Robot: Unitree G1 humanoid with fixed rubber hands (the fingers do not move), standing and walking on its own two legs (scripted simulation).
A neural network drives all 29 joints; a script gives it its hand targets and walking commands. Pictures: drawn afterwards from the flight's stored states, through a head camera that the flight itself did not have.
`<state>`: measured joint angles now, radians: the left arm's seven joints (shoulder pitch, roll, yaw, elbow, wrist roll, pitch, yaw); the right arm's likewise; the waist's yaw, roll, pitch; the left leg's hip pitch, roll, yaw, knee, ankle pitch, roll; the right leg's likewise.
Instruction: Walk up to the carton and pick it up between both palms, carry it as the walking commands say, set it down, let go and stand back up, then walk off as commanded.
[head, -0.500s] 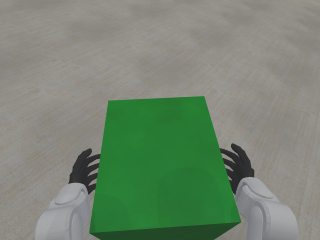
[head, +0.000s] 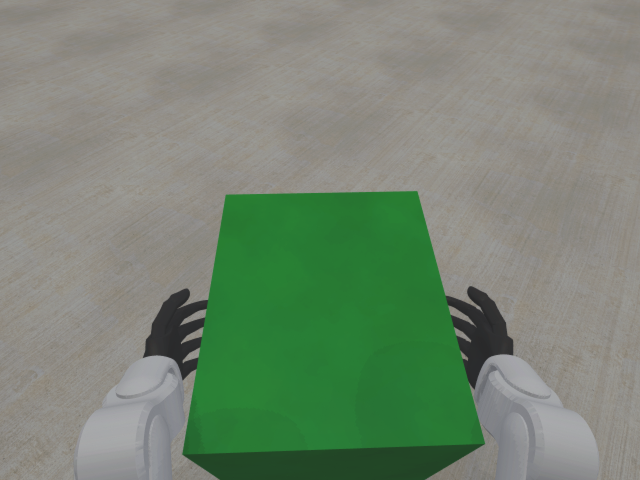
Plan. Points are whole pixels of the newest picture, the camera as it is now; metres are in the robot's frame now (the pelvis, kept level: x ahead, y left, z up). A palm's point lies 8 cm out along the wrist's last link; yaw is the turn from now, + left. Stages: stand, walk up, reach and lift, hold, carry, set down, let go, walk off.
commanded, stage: carry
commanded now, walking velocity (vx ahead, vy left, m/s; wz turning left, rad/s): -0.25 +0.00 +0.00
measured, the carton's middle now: (325, 340) +0.30 -0.01 +0.02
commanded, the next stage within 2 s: none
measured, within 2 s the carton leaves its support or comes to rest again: neither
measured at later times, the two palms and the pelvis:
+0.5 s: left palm out of the picture +0.05 +0.21 +0.08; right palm out of the picture +0.06 -0.13 +0.10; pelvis -0.18 +0.04 +0.00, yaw +0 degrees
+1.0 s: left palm out of the picture -0.05 +0.23 +0.09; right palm out of the picture -0.05 -0.10 +0.11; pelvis -0.28 +0.06 -0.01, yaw +0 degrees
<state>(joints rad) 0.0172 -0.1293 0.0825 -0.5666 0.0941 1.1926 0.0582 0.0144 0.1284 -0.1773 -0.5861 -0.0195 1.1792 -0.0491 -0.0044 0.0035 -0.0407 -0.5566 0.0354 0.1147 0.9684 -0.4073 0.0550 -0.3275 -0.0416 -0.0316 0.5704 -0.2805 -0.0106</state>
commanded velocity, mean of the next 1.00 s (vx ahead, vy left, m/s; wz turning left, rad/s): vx -0.06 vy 0.00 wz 0.00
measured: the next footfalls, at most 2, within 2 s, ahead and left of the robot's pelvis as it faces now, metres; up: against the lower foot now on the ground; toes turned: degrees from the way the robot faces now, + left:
left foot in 0.22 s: -0.13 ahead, +0.16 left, +0.00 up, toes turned +7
right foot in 0.52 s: -0.16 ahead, -0.08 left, +0.00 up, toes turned +5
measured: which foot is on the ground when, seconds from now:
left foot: up 0.00-0.20, down 0.22-0.54, up 0.56-0.68, down 0.70-1.00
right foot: down 0.00-0.22, up 0.24-0.50, down 0.52-1.00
